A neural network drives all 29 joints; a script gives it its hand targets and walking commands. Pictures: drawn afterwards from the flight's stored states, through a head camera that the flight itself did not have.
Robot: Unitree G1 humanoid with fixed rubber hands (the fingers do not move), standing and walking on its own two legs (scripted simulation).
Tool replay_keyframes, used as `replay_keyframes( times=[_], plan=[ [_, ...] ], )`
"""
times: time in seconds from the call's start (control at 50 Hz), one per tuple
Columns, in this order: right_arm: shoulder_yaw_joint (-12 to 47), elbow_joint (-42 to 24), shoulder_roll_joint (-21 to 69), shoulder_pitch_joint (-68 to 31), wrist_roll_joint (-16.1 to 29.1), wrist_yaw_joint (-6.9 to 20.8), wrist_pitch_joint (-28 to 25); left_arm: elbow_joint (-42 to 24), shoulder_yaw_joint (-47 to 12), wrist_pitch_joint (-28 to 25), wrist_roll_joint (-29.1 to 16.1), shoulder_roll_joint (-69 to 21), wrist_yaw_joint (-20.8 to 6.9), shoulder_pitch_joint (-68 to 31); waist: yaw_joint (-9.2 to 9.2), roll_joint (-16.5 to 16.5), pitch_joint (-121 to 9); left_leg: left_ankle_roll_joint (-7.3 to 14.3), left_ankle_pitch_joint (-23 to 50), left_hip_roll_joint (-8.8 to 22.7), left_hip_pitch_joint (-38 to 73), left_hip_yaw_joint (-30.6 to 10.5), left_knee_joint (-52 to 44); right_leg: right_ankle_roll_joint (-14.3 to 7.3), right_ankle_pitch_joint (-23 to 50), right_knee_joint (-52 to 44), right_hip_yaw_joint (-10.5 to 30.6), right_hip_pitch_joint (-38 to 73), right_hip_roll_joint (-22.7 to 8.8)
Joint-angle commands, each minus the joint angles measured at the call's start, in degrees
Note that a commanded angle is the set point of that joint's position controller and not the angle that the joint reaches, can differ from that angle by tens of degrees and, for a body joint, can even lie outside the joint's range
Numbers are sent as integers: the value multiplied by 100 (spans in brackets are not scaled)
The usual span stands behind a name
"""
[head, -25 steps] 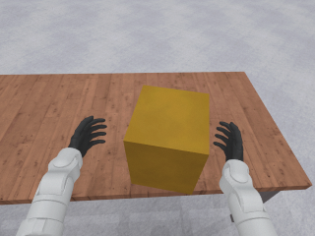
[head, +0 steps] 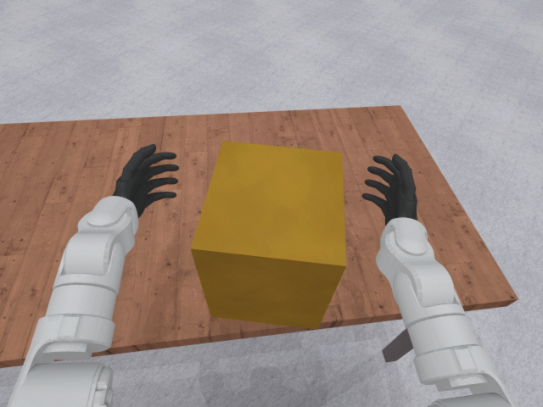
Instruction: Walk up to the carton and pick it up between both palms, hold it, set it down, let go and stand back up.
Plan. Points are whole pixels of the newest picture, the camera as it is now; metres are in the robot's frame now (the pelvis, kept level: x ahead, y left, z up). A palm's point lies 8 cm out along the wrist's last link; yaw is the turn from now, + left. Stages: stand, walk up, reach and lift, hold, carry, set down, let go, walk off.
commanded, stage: reach and lift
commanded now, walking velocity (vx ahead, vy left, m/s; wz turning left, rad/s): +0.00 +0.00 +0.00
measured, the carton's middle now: (272, 239) +0.39 -0.01 -0.03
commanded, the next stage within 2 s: none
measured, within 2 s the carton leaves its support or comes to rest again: neither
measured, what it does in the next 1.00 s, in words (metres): stands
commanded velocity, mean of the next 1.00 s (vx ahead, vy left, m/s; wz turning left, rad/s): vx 0.00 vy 0.00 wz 0.00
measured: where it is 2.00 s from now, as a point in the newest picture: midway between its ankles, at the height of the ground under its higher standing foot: outside the picture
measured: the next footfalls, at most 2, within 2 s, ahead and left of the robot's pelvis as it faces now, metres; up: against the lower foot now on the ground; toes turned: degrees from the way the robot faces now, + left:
none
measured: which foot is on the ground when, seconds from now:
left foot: down 0.00-1.00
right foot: down 0.00-1.00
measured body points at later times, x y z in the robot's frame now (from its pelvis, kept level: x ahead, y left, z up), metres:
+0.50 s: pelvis -0.02 +0.00 +0.00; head +0.00 +0.03 +0.45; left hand +0.45 +0.18 +0.13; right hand +0.39 -0.17 +0.12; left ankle -0.02 +0.10 -0.75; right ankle +0.00 -0.15 -0.75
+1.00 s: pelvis -0.02 -0.01 -0.02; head +0.04 +0.04 +0.43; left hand +0.44 +0.16 +0.03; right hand +0.38 -0.17 +0.03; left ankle -0.02 +0.11 -0.75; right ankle +0.00 -0.15 -0.75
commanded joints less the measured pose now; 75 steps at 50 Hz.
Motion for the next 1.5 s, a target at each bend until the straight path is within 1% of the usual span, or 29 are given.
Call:
replay_keyframes(
  times=[0.0, 0.02, 0.04, 0.08, 0.1, 0.14, 0.24, 0.32, 0.4, 0.48, 0.54, 0.6, 0.66, 0.68, 0.7, 0.74, 0.78, 0.82, 0.84, 0.98, 1.0, 1.02, 1.14, 1.22, 1.28, 1.3, 1.32, 1.42, 1.48],
  plan=[
    [-87, -716, -367, -1855, 210, 26, -223, -672, 426, -252, 187, 903, 42, -2353, 54, 543, -2825, -227, 2723, -186, 765, 15, -43, -14, 2886, 345, -236, 1048, 381],
    [-185, -599, -497, -2686, 190, 38, -139, -513, 372, -239, 60, 1051, 57, -3382, -119, 616, -2896, -256, 2455, -216, 545, 94, -61, -69, 2603, 311, -213, 912, 362],
    [-133, -422, -289, -2181, 154, 44, -127, -332, 408, -250, 127, 903, 57, -2670, -88, 545, -2760, -188, 2331, -235, 679, 76, -90, -38, 2706, 295, -221, 976, 343],
    [-156, -329, -428, -3013, 85, 62, -88, 236, 426, -338, 59, 1084, 54, -3604, 27, 568, -2790, -190, 1891, -265, 343, 144, -208, -11, 2338, 295, -134, 937, 297],
    [-123, -204, -322, -2525, 186, 53, -112, 5, 305, -394, 124, 919, 67, -3117, -74, 649, -2879, -188, 2078, -293, 535, 95, -215, -30, 2517, 229, -203, 1022, 342],
    [-362, 106, -435, -3576, 100, 66, -96, 634, 213, -468, -35, 1024, 131, -4303, -135, 823, -3053, -203, 1779, -267, 337, 95, -145, -83, 2075, 314, -188, 628, 314],
    [-493, 811, -472, -3727, -18, 87, -221, 1103, 23, -820, -80, 951, 247, -4497, -211, 759, -3654, -265, 1854, -215, 736, -53, 19, -162, 1694, 118, -325, 110, 355],
    [-525, 1219, -535, -3985, 9, 85, -360, 1589, -70, -1072, -130, 1022, 278, -4729, -353, 654, -3893, -274, 2374, -206, 781, -131, 158, -167, 2252, 235, -373, 144, 422],
    [-437, 1927, -493, -4027, -31, 59, -406, 2794, -332, -1288, -76, 881, 218, -4803, -416, 571, -3282, -194, 1734, -260, 495, -143, -37, -121, 1852, 163, -349, 6, 375],
    [-340, 2775, -311, -4204, -13, 111, -637, 3619, -486, -1745, -96, 716, 187, -4978, -446, 648, -2934, -187, 1322, -252, 111, -166, -51, -193, 1163, 95, -368, -315, 309],
    [-452, 2202, -356, -4431, -11, 202, -1034, 3436, -585, -2218, -217, 742, 293, -5240, -332, 822, -3823, -295, 1862, -235, 491, -200, 125, -261, 1429, 243, -419, -386, 360],
    [-527, 2335, -363, -4419, -182, 210, -1206, 3558, -614, -2454, -329, 822, 322, -5488, -510, 895, -4058, -273, 1827, -242, 455, -235, 217, -244, 1534, 337, -444, -599, 345],
    [-589, 2908, -89, -4424, -334, 266, -1239, 4392, -617, -2691, -242, 710, 274, -5430, -408, 785, -3781, -157, 1223, -264, -45, -176, 179, -253, 1242, 375, -379, -761, 305],
    [-628, 3090, -129, -4314, -438, 289, -1337, 4457, -647, -2804, -299, 698, 275, -5428, -531, 773, -3746, -178, 1351, -245, -4, -186, 248, -244, 1339, 460, -399, -762, 269],
    [-645, 3286, -134, -4465, -400, 325, -1422, 4639, -641, -2914, -254, 662, 262, -5508, -418, 843, -3795, -202, 1407, -236, -18, -220, 284, -255, 1316, 487, -357, -861, 279],
    [-672, 3819, -12, -4020, -545, 373, -1660, 4784, -817, -3218, -157, 449, 222, -5174, -588, 1014, -3750, -302, 1679, -218, 59, -266, 451, -307, 1217, 523, -424, -1127, 308],
    [-759, 3975, -66, -4018, -552, 431, -1987, 5118, -830, -3501, -77, 396, 259, -5135, -529, 1148, -3880, -406, 1834, -184, 63, -299, 558, -351, 1127, 620, -464, -1440, 336],
    [-934, 3906, -74, -4286, -711, 450, -2250, 4834, -895, -3727, -118, 351, 287, -5502, -688, 1289, -4300, -450, 1939, -222, 33, -321, 759, -360, 1254, 739, -516, -1568, 332],
    [-976, 3807, -84, -4218, -648, 462, -2368, 4956, -757, -3748, -84, 364, 317, -5408, -509, 1190, -4245, -444, 2037, -224, -48, -299, 777, -320, 1312, 776, -501, -1505, 347],
    [-971, 4203, -84, -4210, -723, 452, -2889, 5201, -450, -3963, 200, 278, 408, -5300, -552, 1183, -4757, -449, 2287, -306, -403, -351, 1174, -187, 2025, 1194, -451, -1780, 330],
    [-909, 4395, -26, -4323, -701, 461, -2949, 5572, -396, -4034, 195, 282, 378, -5275, -390, 1109, -4727, -420, 2227, -289, -622, -290, 1244, -163, 2094, 1289, -423, -1803, 271],
    [-1022, 4384, -22, -4324, -775, 457, -3000, 5670, -384, -4100, 205, 292, 355, -5280, -499, 927, -4701, -379, 2124, -332, -824, -284, 1248, -132, 2166, 1354, -424, -1764, 293],
    [-914, 4419, -39, -4355, -660, 492, -3488, 5174, -350, -4483, 181, 303, 417, -5426, -612, 1110, -5768, -527, 2671, -325, -780, -295, 1602, -161, 2583, 1690, -508, -1842, 366],
    [-984, 4739, -60, -4308, -741, 480, -3513, 5589, -422, -4449, 166, 155, 363, -5471, -667, 1027, -5393, -509, 2320, -342, -973, -292, 1692, -141, 2159, 1650, -482, -2150, 350],
    [-908, 4572, -105, -4559, -639, 522, -3577, 5385, -461, -4450, 200, 65, 402, -5559, -452, 1238, -5550, -592, 2336, -264, -762, -309, 1701, -249, 1712, 1557, -487, -2474, 392],
    [-947, 4507, -112, -4506, -599, 544, -3557, 5504, -489, -4427, 183, 132, 432, -5521, -518, 1347, -5497, -582, 2388, -281, -664, -291, 1716, -261, 1654, 1590, -516, -2587, 385],
    [-951, 4626, -188, -4610, -638, 528, -3529, 5563, -468, -4404, 179, 133, 450, -5535, -442, 1198, -5425, -544, 2236, -276, -736, -304, 1708, -237, 1436, 1502, -556, -2620, 379],
    [-1191, 4979, 4, -4871, -785, 575, -3323, 6012, -707, -4442, 94, -171, 456, -5894, -649, 1071, -4574, -442, 964, -235, -1173, -356, 1484, -326, 215, 1402, -571, -3133, 291],
    [-1378, 4682, 118, -5005, -984, 575, -3317, 5710, -682, -4527, 79, -227, 499, -5991, -658, 1060, -5049, -464, 942, -258, -1097, -327, 1528, -305, 192, 1500, -551, -3231, 275]
  ],
)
